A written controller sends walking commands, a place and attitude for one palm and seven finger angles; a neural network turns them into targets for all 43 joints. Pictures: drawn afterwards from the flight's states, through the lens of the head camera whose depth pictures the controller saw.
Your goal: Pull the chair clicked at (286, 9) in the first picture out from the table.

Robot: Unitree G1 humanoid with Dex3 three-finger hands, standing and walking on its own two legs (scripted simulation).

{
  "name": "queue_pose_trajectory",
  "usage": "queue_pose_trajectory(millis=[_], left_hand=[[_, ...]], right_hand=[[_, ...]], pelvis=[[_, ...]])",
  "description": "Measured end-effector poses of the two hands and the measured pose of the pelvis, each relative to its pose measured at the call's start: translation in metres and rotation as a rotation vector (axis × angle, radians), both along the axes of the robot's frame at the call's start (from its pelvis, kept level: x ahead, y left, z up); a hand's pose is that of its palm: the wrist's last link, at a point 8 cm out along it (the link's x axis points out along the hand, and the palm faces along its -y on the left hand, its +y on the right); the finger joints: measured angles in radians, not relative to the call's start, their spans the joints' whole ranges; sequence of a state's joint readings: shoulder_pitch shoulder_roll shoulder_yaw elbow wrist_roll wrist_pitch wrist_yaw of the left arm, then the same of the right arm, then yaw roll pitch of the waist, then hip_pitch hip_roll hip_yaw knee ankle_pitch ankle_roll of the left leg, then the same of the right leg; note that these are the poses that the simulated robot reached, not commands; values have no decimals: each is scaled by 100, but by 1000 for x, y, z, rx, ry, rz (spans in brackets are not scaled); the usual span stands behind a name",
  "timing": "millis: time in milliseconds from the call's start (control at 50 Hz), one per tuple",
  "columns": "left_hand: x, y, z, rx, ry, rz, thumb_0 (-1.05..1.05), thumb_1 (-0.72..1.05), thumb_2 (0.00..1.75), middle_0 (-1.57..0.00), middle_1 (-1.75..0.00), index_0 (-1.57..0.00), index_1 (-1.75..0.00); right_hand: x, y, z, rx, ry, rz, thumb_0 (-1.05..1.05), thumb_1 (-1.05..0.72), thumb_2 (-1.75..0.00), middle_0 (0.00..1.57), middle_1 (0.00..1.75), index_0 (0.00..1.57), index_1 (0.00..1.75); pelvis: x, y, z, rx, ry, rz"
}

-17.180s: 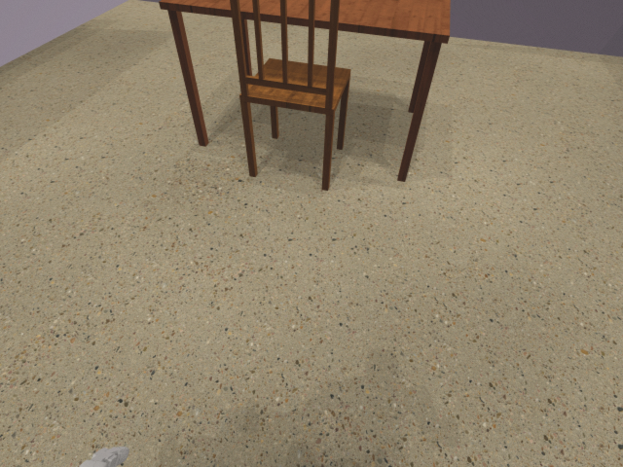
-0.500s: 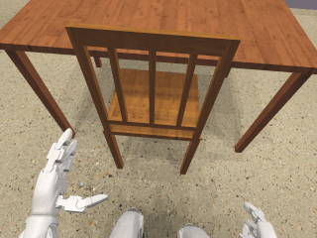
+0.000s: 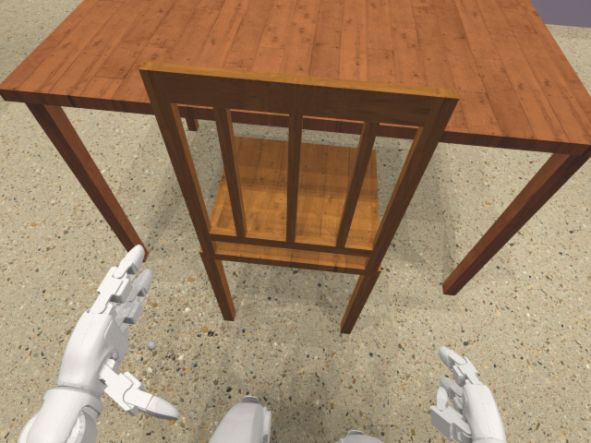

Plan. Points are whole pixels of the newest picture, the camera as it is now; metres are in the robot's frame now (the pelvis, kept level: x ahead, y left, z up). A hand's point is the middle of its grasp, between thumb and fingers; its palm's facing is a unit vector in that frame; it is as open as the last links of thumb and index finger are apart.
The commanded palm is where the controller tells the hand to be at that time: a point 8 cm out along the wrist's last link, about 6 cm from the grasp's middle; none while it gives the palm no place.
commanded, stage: raise the hand toward the chair's back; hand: left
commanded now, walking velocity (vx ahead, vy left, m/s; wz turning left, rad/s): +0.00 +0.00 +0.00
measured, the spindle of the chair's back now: (293, 188) +0.52 +0.04 +0.00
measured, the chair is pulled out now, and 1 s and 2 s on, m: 0.00 0.00 0.00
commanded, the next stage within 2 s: aim the fingers beside a spindle in 0.58 s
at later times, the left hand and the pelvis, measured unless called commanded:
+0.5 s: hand (138, 337) +0.23 +0.21 +0.04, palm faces -0.01 -1.00 -0.07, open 16.9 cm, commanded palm +0.21 +0.26 +0.04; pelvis -0.01 +0.00 +0.00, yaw +0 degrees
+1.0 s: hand (171, 317) +0.26 +0.18 +0.03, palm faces -0.09 -1.00 -0.04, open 16.9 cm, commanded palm +0.25 +0.23 +0.03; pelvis -0.01 +0.00 -0.01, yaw +0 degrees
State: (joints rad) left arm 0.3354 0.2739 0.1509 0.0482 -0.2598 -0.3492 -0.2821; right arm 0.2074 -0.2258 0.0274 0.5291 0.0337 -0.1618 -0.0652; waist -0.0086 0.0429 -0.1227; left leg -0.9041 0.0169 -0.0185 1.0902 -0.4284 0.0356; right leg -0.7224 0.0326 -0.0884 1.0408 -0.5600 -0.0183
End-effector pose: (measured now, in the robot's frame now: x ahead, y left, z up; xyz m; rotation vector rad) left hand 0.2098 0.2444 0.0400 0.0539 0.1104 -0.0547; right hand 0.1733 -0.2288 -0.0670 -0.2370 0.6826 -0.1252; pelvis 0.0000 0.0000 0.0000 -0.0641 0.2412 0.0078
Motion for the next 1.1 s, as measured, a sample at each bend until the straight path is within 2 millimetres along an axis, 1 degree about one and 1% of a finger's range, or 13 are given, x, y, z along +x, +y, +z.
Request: queue_pose_trajectory(millis=[80,140,180,240,340,420,480,580,700,800,900,1000,1100], left_hand=[[4,15,17,25,-94,60,-1,-49,31,-6,-8,-7,-8],[10,23,16,33,-106,68,-1,-49,31,-6,-8,-7,-8],[12,22,9,21,-68,45,-1,-49,30,-6,-8,-6,-8],[11,13,0,-3,0,-8,-1,-49,30,-5,-8,-6,-8],[4,5,6,-7,-27,-10,-1,-49,30,-6,-8,-6,-8],[4,12,13,15,-97,45,-1,-50,30,-6,-8,-7,-8],[4,15,8,22,-83,51,-1,-50,30,-6,-8,-7,-8],[0,9,2,5,-17,3,-1,-50,30,-6,-8,-6,-8],[-1,9,11,10,-72,26,-1,-50,30,-6,-8,-7,-8],[7,13,5,9,-78,40,-1,-50,30,-6,-8,-7,-8],[21,1,-7,-18,-46,-13,-1,-50,30,-5,-8,-6,-8],[37,-13,-4,-20,-80,-35,-1,-50,30,-6,-8,-6,-8],[51,-15,-7,-4,-83,-11,-1,-50,30,-6,-8,-7,-8]], right_hand=[[-10,-6,-2,-12,26,-9,1,-90,-90,20,30,21,30],[-18,-12,-6,-20,48,-14,1,-90,-90,20,30,21,30],[-24,-16,-7,-22,57,-24,1,-90,-90,20,30,21,30],[-31,-21,-4,-27,55,-47,2,-90,-90,20,30,21,30],[-37,-26,3,-40,37,-71,2,-90,-90,20,30,21,30],[-38,-26,2,-42,37,-56,1,-90,-90,20,30,21,30],[-37,-24,-2,-34,40,-43,1,-90,-90,20,30,21,30],[-32,-19,-1,-19,24,-40,2,-90,-90,20,30,21,30],[-26,-15,1,-16,1,-26,1,-90,-90,20,30,21,30],[-22,-15,-4,-19,8,-7,1,-90,-90,20,30,21,30],[-23,-17,-8,-32,21,-7,1,-90,-90,20,30,21,30],[-27,-19,-10,-35,39,-21,1,-90,-90,20,30,21,30],[-33,-20,-18,-23,75,-28,1,-90,-90,20,30,21,30]], pelvis=[[0,-1,2,0,-2,3],[-3,-2,0,-2,2,6],[-4,-2,0,-3,1,6],[-5,-1,2,-1,-2,0],[-5,-1,5,4,-9,-8],[-8,-3,3,3,-9,-2],[-10,-3,0,2,-7,1],[-10,-3,2,2,-10,-2],[-9,-3,2,2,-11,1],[-9,-4,-2,1,0,5],[-9,-3,-5,-1,12,5],[-7,-3,-6,2,22,-3],[-6,-3,-9,7,37,-10]])
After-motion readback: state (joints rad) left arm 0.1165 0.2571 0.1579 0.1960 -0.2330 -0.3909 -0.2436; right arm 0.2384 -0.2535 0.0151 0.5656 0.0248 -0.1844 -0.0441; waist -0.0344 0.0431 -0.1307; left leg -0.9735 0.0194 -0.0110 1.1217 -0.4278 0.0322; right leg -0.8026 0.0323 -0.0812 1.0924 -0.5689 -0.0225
